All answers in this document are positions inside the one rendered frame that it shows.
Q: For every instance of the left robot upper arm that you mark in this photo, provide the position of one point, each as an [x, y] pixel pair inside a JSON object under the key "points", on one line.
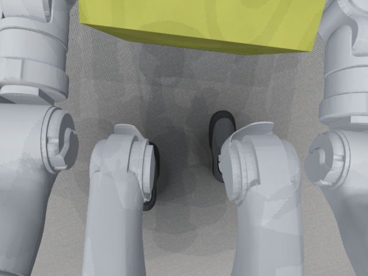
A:
{"points": [[36, 143]]}

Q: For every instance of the right robot forearm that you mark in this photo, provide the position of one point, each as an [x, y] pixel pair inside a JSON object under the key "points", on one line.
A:
{"points": [[343, 29]]}

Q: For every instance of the right robot upper arm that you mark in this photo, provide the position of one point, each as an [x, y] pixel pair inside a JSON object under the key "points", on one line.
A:
{"points": [[337, 162]]}

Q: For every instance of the carton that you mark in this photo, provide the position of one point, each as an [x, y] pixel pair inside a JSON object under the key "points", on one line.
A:
{"points": [[243, 27]]}

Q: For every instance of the robot right shin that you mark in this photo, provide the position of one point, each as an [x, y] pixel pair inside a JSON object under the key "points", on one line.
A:
{"points": [[263, 128]]}

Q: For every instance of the left robot forearm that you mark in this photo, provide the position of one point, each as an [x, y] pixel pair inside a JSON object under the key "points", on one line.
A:
{"points": [[33, 46]]}

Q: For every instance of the robot right foot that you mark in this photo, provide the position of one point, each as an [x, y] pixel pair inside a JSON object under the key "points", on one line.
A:
{"points": [[221, 126]]}

